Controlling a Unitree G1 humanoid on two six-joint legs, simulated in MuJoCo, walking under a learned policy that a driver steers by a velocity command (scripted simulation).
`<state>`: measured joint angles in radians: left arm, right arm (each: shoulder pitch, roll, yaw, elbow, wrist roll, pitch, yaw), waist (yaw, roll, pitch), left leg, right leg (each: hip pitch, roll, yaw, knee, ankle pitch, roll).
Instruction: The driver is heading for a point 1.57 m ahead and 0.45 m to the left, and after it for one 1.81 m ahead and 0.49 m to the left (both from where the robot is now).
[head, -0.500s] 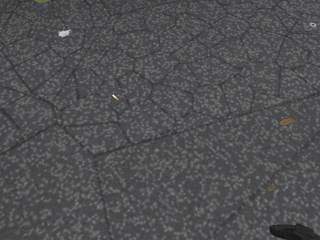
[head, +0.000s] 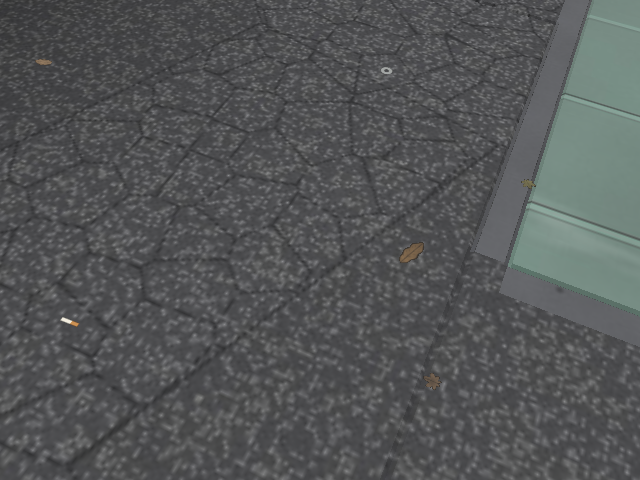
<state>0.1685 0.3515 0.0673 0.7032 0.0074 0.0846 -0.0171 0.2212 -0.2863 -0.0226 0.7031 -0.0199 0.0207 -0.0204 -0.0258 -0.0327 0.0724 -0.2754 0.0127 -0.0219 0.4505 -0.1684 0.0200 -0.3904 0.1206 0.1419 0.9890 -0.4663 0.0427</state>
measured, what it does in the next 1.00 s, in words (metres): steps on the spot, turning left: right foot, then left foot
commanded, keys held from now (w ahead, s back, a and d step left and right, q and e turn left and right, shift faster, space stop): shift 0.18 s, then q+shift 0.58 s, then shift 0.20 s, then e+shift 0.04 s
